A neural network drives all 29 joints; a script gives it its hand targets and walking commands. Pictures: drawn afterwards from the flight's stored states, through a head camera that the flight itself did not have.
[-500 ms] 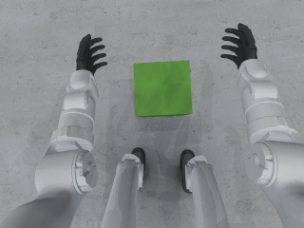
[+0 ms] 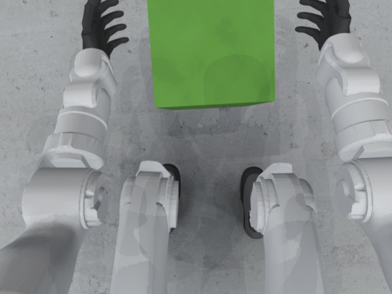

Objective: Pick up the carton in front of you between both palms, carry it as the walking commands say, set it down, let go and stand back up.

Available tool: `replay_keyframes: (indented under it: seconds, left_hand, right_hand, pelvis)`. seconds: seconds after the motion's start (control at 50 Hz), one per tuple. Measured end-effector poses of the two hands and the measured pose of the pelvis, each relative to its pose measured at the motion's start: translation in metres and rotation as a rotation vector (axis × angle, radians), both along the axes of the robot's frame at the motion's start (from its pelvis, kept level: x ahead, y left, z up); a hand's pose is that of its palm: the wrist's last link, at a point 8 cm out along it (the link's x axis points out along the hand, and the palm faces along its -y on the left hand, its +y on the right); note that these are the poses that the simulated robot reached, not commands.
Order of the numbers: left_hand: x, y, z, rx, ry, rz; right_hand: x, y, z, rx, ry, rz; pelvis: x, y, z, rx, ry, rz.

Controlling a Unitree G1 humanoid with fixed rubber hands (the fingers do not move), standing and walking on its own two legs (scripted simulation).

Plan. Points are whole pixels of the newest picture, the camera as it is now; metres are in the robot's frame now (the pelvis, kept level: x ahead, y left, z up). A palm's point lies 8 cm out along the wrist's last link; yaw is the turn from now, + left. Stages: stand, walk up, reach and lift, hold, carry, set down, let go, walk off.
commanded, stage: reach and lift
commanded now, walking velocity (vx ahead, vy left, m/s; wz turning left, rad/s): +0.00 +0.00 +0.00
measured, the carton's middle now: (210, 61) +0.52 +0.01 -0.29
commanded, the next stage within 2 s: none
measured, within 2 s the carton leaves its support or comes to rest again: leaves its support in 1.04 s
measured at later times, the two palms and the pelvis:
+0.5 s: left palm (116, 48) +0.53 +0.19 -0.22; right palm (301, 40) +0.54 -0.16 -0.22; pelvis +0.01 +0.00 -0.05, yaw +0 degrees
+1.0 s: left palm (131, 48) +0.53 +0.16 -0.22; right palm (290, 39) +0.54 -0.14 -0.22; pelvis +0.00 +0.00 -0.05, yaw +0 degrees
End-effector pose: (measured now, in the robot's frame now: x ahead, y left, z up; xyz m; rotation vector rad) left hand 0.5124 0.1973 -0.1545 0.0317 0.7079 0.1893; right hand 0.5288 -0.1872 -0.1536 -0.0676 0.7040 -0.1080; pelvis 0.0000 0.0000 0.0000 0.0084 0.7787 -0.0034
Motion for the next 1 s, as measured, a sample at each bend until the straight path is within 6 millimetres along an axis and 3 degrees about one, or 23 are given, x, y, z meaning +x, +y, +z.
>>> replay_keyframes:
  seconds: [0.2, 0.28, 0.44, 0.64, 0.76, 1.0]
  left_hand:
    - [0.001, -0.006, -0.064, 0.003, 0.052, -0.013]
    - [0.0, -0.007, -0.076, -0.001, 0.054, -0.012]
    - [0.019, -0.006, -0.067, -0.007, 0.006, -0.014]
    - [0.008, -0.014, -0.069, -0.018, 0.033, -0.034]
    - [0.012, -0.038, -0.067, -0.036, 0.024, -0.077]
    - [0.017, -0.039, -0.063, -0.028, 0.064, -0.036]
  right_hand:
    - [0.002, 0.009, -0.064, 0.009, 0.045, 0.007]
    - [0.0, 0.011, -0.079, 0.011, 0.044, 0.006]
    - [0.013, 0.019, -0.069, 0.01, 0.003, 0.018]
    - [0.005, 0.028, -0.069, 0.023, 0.022, 0.021]
    - [0.004, 0.043, -0.068, 0.038, 0.011, 0.039]
    - [0.011, 0.044, -0.063, 0.023, 0.057, 0.031]
  pelvis:
    - [-0.007, 0.001, -0.034, 0.002, -0.075, -0.003]
    - [-0.002, 0.001, -0.04, 0.002, -0.103, 0.0]
    - [0.005, 0.001, -0.047, -0.002, -0.104, -0.003]
    - [0.002, 0.003, -0.046, -0.004, -0.097, 0.002]
    - [-0.003, 0.004, -0.043, -0.005, -0.11, 0.0]
    - [0.0, 0.0, -0.05, 0.003, -0.128, -0.007]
